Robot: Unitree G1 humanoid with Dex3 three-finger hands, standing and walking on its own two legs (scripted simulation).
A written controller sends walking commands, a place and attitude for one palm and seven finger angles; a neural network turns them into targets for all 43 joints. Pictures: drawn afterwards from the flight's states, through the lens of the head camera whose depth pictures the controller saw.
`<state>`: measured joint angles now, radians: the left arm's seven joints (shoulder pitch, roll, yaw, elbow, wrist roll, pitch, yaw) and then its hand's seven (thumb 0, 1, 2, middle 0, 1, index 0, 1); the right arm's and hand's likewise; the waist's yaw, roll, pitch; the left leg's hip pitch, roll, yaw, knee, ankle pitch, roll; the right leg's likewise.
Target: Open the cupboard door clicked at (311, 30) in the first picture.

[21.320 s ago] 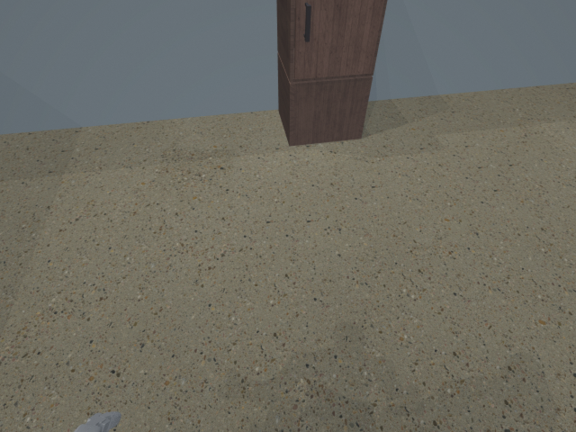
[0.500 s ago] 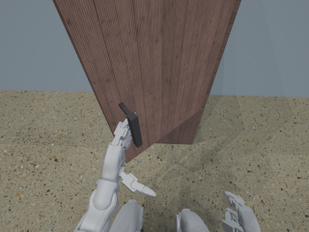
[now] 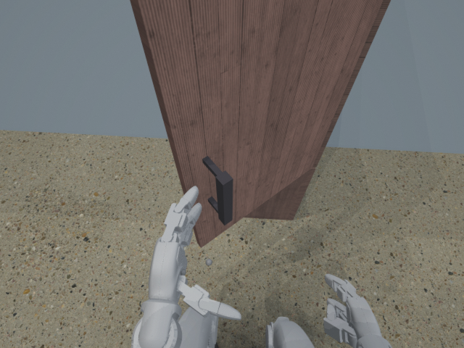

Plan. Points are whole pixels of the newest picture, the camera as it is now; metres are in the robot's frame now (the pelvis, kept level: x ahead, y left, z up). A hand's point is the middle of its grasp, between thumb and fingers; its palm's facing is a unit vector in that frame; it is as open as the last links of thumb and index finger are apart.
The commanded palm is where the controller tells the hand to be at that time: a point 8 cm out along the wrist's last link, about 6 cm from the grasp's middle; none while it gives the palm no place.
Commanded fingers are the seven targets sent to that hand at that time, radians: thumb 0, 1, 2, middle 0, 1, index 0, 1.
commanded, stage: slide the hand sideways off the handle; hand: left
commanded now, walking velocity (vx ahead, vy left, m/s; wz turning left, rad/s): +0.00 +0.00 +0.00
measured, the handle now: (218, 193) +0.37 +0.05 +0.04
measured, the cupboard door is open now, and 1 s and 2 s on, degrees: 41 41 41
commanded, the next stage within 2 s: draw the hand back to the body in 0.50 s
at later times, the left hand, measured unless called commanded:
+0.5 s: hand (187, 289) +0.21 +0.08 +0.03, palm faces -0.03 -1.00 -0.01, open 16.3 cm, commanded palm +0.19 +0.15 +0.03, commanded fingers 0.00 -0.50 0.30 -0.15 -0.30 -0.15 -0.30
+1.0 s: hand (134, 284) +0.20 +0.14 +0.11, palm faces +0.01 -1.00 -0.05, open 16.3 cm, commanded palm +0.17 +0.20 +0.12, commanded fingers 0.00 -0.47 0.31 -0.15 -0.30 -0.15 -0.30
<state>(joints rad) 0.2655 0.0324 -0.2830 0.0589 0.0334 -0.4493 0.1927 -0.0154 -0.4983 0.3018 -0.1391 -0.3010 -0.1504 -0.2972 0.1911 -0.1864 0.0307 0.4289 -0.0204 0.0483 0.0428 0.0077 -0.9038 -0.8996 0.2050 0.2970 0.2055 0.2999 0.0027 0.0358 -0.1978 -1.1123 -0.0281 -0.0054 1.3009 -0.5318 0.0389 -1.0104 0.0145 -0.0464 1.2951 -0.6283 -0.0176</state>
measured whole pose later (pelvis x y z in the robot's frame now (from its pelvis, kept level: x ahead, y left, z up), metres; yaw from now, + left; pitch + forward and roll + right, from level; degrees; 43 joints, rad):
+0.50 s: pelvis +0.01 -0.03 -0.01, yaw +0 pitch +21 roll -1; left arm 0.50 0.13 -0.11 -0.08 -0.10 -0.50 -0.06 -0.01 -0.50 0.30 -0.14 -0.30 -0.15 -0.30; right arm 0.20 -0.21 0.00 0.44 -0.01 0.00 0.00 0.01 -0.90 -0.90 0.20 0.30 0.21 0.30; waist 0.00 0.03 -0.21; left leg -1.14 -0.01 -0.04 1.34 -0.56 -0.01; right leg -1.04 0.04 -0.08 1.34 -0.67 -0.06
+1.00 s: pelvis +0.01 -0.03 +0.03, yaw +1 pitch +14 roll -2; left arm 0.58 0.22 0.06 -0.23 -0.24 -0.33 -0.15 -0.01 -0.50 0.30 -0.15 -0.30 -0.16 -0.30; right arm 0.27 -0.22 0.02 0.41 0.04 -0.01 -0.07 0.01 -0.90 -0.90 0.21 0.30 0.21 0.30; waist -0.01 0.05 -0.20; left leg -0.89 0.00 -0.05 1.14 -0.49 0.00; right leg -0.79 0.05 -0.08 1.12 -0.58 -0.05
